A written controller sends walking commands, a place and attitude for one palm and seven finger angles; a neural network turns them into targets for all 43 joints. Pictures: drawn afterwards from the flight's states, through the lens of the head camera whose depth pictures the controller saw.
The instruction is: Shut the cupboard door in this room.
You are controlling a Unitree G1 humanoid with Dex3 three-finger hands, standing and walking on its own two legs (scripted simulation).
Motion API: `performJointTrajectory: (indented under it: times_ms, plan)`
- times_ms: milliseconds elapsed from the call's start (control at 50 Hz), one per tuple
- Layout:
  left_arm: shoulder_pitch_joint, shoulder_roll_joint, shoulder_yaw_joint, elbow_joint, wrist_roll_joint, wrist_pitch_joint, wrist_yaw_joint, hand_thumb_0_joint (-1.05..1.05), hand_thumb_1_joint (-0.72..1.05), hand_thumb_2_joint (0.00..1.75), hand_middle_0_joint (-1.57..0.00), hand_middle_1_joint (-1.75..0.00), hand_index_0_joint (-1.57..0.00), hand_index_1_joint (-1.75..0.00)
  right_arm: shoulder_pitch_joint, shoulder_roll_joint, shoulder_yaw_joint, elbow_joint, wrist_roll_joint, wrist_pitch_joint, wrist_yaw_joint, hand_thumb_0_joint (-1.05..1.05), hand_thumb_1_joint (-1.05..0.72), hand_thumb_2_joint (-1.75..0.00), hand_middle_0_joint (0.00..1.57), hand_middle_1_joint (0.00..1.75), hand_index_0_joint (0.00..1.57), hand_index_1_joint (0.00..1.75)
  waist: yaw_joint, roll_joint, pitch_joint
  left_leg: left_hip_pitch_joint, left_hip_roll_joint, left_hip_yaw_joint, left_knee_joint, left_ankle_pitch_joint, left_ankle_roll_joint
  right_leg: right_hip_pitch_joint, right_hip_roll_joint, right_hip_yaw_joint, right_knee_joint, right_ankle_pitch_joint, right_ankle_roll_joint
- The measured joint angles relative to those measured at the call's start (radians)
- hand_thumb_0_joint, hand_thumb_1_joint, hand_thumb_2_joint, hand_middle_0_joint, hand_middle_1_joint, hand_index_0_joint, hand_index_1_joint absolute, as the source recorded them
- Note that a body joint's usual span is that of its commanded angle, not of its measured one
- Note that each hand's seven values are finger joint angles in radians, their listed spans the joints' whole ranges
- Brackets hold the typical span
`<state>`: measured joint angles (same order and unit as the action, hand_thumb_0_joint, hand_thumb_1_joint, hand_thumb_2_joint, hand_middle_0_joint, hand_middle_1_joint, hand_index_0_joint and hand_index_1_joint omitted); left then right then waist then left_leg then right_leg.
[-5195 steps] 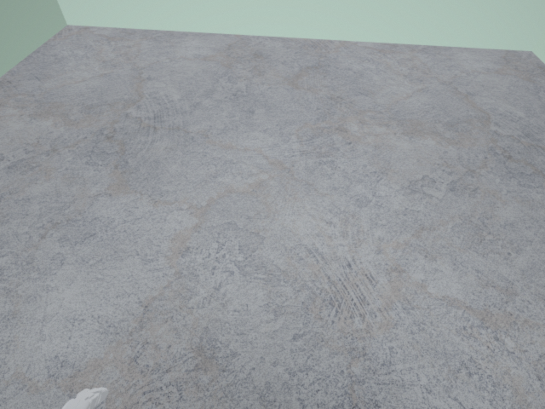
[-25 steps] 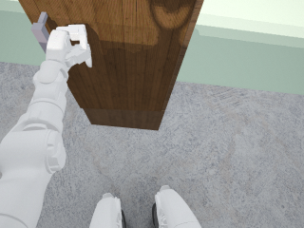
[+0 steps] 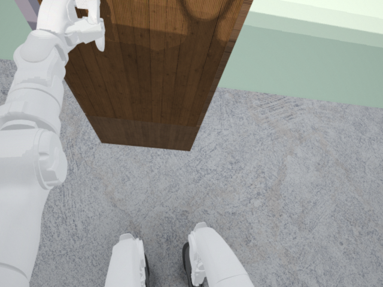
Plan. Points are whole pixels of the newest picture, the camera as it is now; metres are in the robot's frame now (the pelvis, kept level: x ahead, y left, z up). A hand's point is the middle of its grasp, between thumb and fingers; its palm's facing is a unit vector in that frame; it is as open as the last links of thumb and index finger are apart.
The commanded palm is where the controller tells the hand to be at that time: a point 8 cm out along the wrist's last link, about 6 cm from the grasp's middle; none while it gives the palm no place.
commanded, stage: push the door shut along its arc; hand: left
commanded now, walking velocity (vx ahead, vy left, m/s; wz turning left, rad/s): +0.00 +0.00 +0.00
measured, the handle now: (43, 16) +0.61 +0.18 +0.09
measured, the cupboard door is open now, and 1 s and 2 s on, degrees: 0 0 0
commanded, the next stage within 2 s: pull the fist back off the door in 0.08 s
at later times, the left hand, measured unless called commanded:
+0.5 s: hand (110, 26) +0.58 +0.07 +0.10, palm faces +0.17 -0.98 -0.06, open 2.9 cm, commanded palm +0.57 +0.08 +0.10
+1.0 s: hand (132, 46) +0.55 +0.04 +0.09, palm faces +0.14 -0.99 -0.03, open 3.1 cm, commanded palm +0.50 +0.09 +0.10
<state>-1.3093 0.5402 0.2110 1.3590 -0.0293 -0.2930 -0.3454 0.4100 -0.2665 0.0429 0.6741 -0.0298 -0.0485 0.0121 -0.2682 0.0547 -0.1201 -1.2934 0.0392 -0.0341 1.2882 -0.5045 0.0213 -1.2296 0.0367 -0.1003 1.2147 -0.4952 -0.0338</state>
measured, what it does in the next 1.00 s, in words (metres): stands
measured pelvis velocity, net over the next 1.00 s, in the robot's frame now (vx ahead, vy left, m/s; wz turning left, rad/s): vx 0.02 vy -0.01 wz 0.00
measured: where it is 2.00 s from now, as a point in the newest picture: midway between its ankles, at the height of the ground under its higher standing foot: (168, 284)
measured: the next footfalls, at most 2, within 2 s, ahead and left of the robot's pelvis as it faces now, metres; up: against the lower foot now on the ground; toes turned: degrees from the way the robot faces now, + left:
none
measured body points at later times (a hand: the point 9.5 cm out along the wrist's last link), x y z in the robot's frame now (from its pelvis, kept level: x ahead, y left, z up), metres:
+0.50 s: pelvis -0.03 +0.01 -0.01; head +0.14 +0.05 +0.40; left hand +0.57 +0.12 +0.11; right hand -0.07 -0.23 -0.11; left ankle +0.04 +0.11 -0.62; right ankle +0.03 -0.11 -0.62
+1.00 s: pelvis +0.02 -0.01 +0.03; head +0.17 -0.01 +0.46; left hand +0.53 +0.09 +0.09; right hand +0.00 -0.26 -0.09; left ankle +0.04 +0.11 -0.62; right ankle +0.03 -0.11 -0.62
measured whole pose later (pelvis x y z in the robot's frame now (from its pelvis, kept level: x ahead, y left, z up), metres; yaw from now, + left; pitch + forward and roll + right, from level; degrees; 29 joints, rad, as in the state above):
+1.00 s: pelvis +0.02 -0.01 +0.03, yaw +0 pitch +26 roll -1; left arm -0.96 0.16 0.25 1.15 0.07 -0.50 0.33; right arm 0.43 -0.24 -0.02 0.65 -0.10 0.00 0.11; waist -0.20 0.05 -0.15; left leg -1.09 0.04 0.02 1.13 -0.49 0.01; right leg -1.07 0.04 -0.04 1.11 -0.49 -0.04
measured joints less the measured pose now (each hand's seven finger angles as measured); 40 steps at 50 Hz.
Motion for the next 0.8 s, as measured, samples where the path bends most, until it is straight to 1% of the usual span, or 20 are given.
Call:
performJointTrajectory:
  times_ms: [140, 200, 220, 240, 260, 300, 340, 380, 400, 420, 440, 460, 500, 560, 620, 680, 800]
  plan:
    - [-0.078, 0.024, -0.039, 0.022, 0.009, 0.030, -0.005, -0.02, 0.84, 1.01, -1.30, -1.50, -1.31, -1.50, -0.015, 0.003, 0.008, 0.017, -0.005, -0.032, -0.008, 0.00, -0.91, -0.90, 0.20, 0.30, 0.20, 0.30, -0.018, -0.007, 0.002, -0.062, -0.004, -0.016, 0.040, 0.004, 0.002, -0.051, -0.003, -0.016, 0.030, 0.004, 0.000]
    - [-0.103, 0.028, -0.058, 0.022, 0.009, 0.047, 0.001, -0.02, 0.84, 1.02, -1.30, -1.50, -1.31, -1.50, -0.019, 0.006, 0.010, 0.027, -0.007, -0.048, -0.011, 0.00, -0.91, -0.90, 0.20, 0.30, 0.20, 0.30, -0.025, -0.009, 0.002, -0.085, -0.006, -0.019, 0.053, 0.009, 0.004, -0.071, -0.006, -0.020, 0.040, 0.008, 0.002]
    - [-0.108, 0.016, -0.041, 0.022, 0.013, 0.051, 0.022, -0.02, 0.83, 1.02, -1.30, -1.50, -1.31, -1.50, -0.015, 0.006, 0.009, 0.024, -0.014, -0.052, -0.013, 0.00, -0.91, -0.90, 0.20, 0.30, 0.20, 0.30, -0.023, -0.007, 0.001, -0.092, -0.006, -0.021, 0.056, 0.010, 0.005, -0.077, -0.006, -0.022, 0.041, 0.010, 0.003]
    - [-0.107, -0.007, -0.024, 0.019, 0.016, 0.050, 0.071, -0.02, 0.80, 1.02, -1.30, -1.50, -1.32, -1.50, -0.007, 0.007, 0.008, 0.020, -0.022, -0.057, -0.012, 0.00, -0.91, -0.90, 0.20, 0.30, 0.20, 0.30, -0.017, -0.004, -0.002, -0.100, -0.008, -0.023, 0.058, 0.013, 0.005, -0.082, -0.007, -0.023, 0.041, 0.013, 0.005]
    - [-0.105, -0.036, -0.008, 0.017, 0.020, 0.048, 0.139, -0.02, 0.78, 1.02, -1.30, -1.50, -1.33, -1.50, 0.001, 0.009, 0.007, 0.018, -0.032, -0.060, -0.006, 0.00, -0.91, -0.90, 0.20, 0.30, 0.20, 0.30, -0.012, -0.004, -0.007, -0.105, -0.010, -0.022, 0.057, 0.016, 0.006, -0.087, -0.009, -0.023, 0.042, 0.015, 0.007]
    - [-0.104, -0.094, 0.028, 0.019, 0.033, 0.044, 0.302, -0.04, 0.71, 1.01, -1.30, -1.50, -1.34, -1.50, 0.009, 0.016, 0.008, 0.017, -0.053, -0.061, 0.013, 0.00, -0.91, -0.90, 0.20, 0.30, 0.20, 0.30, -0.007, -0.008, -0.015, -0.111, -0.015, -0.020, 0.053, 0.024, 0.007, -0.094, -0.015, -0.021, 0.042, 0.020, 0.011]
    - [-0.104, -0.142, 0.067, 0.026, 0.064, 0.033, 0.474, -0.06, 0.66, 0.99, -1.30, -1.50, -1.34, -1.50, 0.010, 0.025, 0.009, 0.019, -0.077, -0.061, 0.039, 0.00, -0.91, -0.90, 0.20, 0.30, 0.20, 0.30, -0.013, -0.009, -0.024, -0.115, -0.019, -0.018, 0.047, 0.032, 0.007, -0.099, -0.019, -0.020, 0.039, 0.026, 0.013]
    - [-0.105, -0.167, 0.086, 0.045, 0.109, 0.009, 0.615, -0.07, 0.66, 0.98, -1.30, -1.50, -1.33, -1.50, 0.006, 0.035, 0.007, 0.020, -0.097, -0.061, 0.067, 0.00, -0.91, -0.90, 0.20, 0.30, 0.20, 0.30, -0.028, -0.008, -0.032, -0.118, -0.021, -0.016, 0.042, 0.040, 0.008, -0.103, -0.021, -0.018, 0.037, 0.032, 0.014]
    - [-0.104, -0.170, 0.086, 0.057, 0.136, -0.005, 0.664, -0.07, 0.67, 0.98, -1.30, -1.50, -1.33, -1.50, 0.005, 0.039, 0.005, 0.021, -0.104, -0.061, 0.079, 0.00, -0.91, -0.90, 0.20, 0.30, 0.20, 0.30, -0.037, -0.007, -0.035, -0.118, -0.021, -0.015, 0.039, 0.043, 0.008, -0.104, -0.021, -0.017, 0.035, 0.035, 0.014]
    - [-0.102, -0.167, 0.082, 0.069, 0.164, -0.018, 0.698, -0.06, 0.69, 0.99, -1.30, -1.50, -1.32, -1.50, 0.004, 0.044, 0.003, 0.021, -0.109, -0.060, 0.090, 0.00, -0.91, -0.90, 0.20, 0.30, 0.20, 0.30, -0.047, -0.005, -0.037, -0.117, -0.021, -0.013, 0.037, 0.045, 0.008, -0.104, -0.021, -0.015, 0.034, 0.037, 0.014]
    - [-0.100, -0.160, 0.077, 0.081, 0.186, -0.031, 0.718, -0.05, 0.71, 1.00, -1.30, -1.50, -1.32, -1.50, 0.004, 0.047, 0.002, 0.022, -0.111, -0.059, 0.098, 0.00, -0.91, -0.90, 0.20, 0.30, 0.20, 0.30, -0.056, -0.003, -0.038, -0.115, -0.020, -0.012, 0.035, 0.047, 0.008, -0.103, -0.021, -0.013, 0.032, 0.039, 0.013]
    - [-0.098, -0.152, 0.070, 0.093, 0.200, -0.041, 0.726, -0.03, 0.74, 1.00, -1.30, -1.50, -1.32, -1.50, 0.006, 0.050, 0.000, 0.022, -0.111, -0.057, 0.104, 0.00, -0.91, -0.90, 0.20, 0.30, 0.20, 0.30, -0.063, 0.000, -0.037, -0.112, -0.020, -0.010, 0.032, 0.048, 0.009, -0.101, -0.021, -0.012, 0.031, 0.041, 0.013]
    - [-0.098, -0.137, 0.061, 0.113, 0.207, -0.055, 0.717, -0.01, 0.80, 1.02, -1.30, -1.50, -1.31, -1.50, 0.012, 0.052, 0.000, 0.024, -0.107, -0.051, 0.109, 0.00, -0.91, -0.90, 0.20, 0.30, 0.20, 0.30, -0.073, 0.005, -0.032, -0.101, -0.018, -0.006, 0.026, 0.050, 0.009, -0.093, -0.019, -0.008, 0.026, 0.044, 0.013]
    - [-0.087, -0.126, 0.056, 0.121, 0.188, -0.061, 0.681, 0.01, 0.87, 1.03, -1.30, -1.50, -1.31, -1.50, 0.034, 0.047, 0.001, 0.025, -0.099, -0.041, 0.107, 0.00, -0.91, -0.90, 0.20, 0.30, 0.20, 0.30, -0.073, 0.013, -0.026, -0.081, -0.016, 0.001, 0.012, 0.052, 0.010, -0.077, -0.017, 0.000, 0.014, 0.048, 0.013]
    - [-0.059, -0.141, 0.054, 0.098, 0.145, -0.068, 0.655, 0.02, 0.91, 1.01, -1.30, -1.50, -1.31, -1.50, 0.061, 0.039, -0.002, 0.027, -0.093, -0.032, 0.107, 0.00, -0.91, -0.90, 0.20, 0.30, 0.20, 0.30, -0.057, 0.016, -0.020, -0.052, -0.013, 0.012, -0.009, 0.053, 0.010, -0.055, -0.014, 0.011, -0.002, 0.050, 0.014]
    - [-0.008, -0.179, 0.055, 0.046, 0.114, -0.092, 0.642, 0.02, 0.92, 0.98, -1.30, -1.50, -1.30, -1.50, 0.085, 0.032, -0.009, 0.030, -0.089, -0.023, 0.110, 0.00, -0.91, -0.90, 0.20, 0.30, 0.20, 0.30, -0.036, 0.017, -0.020, -0.019, -0.011, 0.022, -0.032, 0.050, 0.009, -0.029, -0.011, 0.022, -0.018, 0.048, 0.014]
    - [0.115, -0.266, 0.069, -0.037, 0.107, -0.131, 0.655, 0.02, 0.91, 0.93, -1.30, -1.50, -1.30, -1.50, 0.091, 0.020, -0.029, 0.018, -0.082, 0.009, 0.113, 0.00, -0.91, -0.90, 0.20, 0.30, 0.20, 0.30, -0.003, 0.015, -0.021, 0.062, -0.004, 0.040, -0.079, 0.036, 0.004, 0.037, -0.004, 0.042, -0.052, 0.035, 0.010]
